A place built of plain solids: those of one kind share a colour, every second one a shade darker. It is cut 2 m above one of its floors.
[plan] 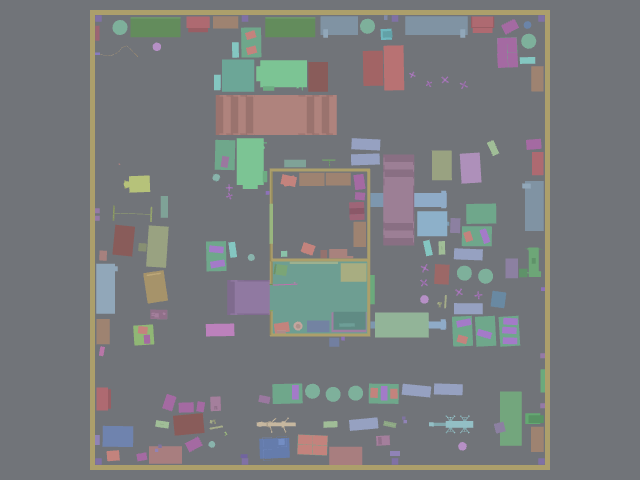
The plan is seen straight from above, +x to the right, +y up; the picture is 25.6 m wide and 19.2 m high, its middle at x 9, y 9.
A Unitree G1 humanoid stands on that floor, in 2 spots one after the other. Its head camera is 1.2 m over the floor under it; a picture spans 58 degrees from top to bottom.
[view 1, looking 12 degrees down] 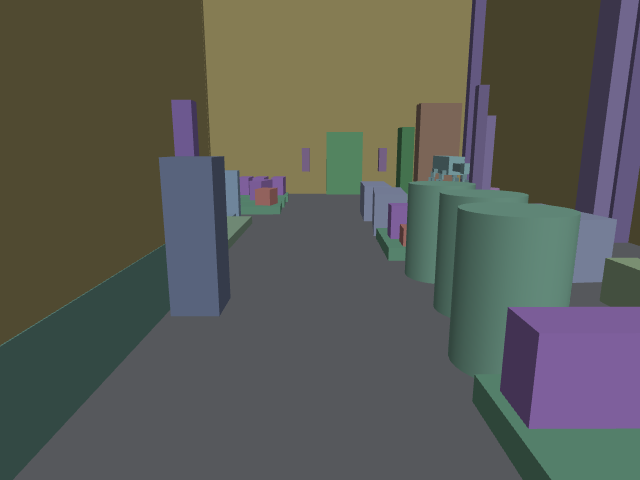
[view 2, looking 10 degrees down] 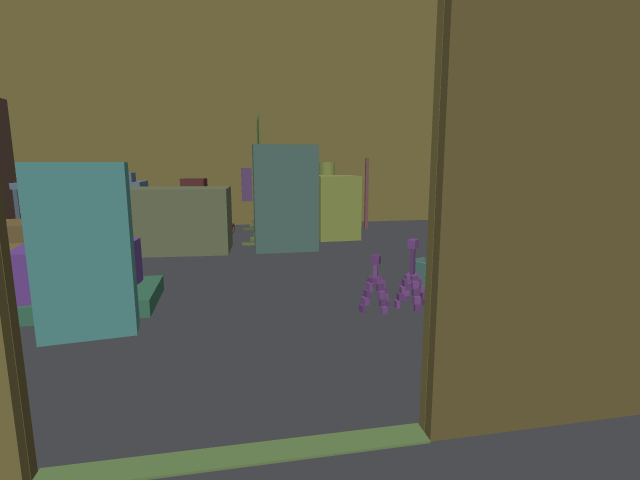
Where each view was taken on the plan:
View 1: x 6.40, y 4.00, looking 0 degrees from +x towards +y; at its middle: ground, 5.77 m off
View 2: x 8.70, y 9.65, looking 169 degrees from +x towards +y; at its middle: welder_set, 6.77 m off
